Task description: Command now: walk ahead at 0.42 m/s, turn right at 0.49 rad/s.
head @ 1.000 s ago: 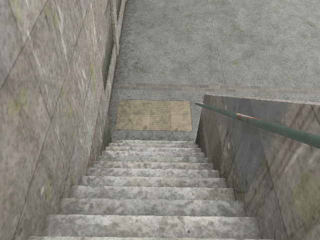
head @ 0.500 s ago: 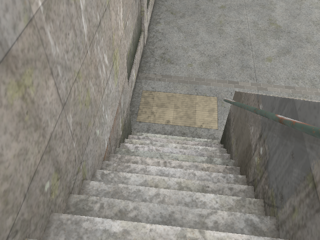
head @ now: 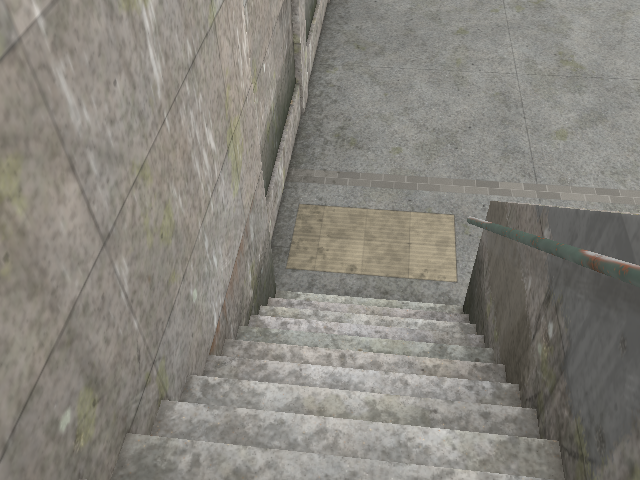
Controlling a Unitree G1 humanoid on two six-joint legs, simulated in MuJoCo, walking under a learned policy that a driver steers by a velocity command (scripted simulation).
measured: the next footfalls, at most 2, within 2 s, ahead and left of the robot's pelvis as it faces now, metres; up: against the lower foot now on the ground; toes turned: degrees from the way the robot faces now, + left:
left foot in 0.30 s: +0.25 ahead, +0.19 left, -0.21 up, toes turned -3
right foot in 0.88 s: +0.51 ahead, -0.01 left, -0.42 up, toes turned -11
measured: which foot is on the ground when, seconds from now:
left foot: up 0.00-0.28, down 0.30-0.88, up 0.90-1.00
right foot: down 0.00-0.28, up 0.30-0.86, down 0.88-1.00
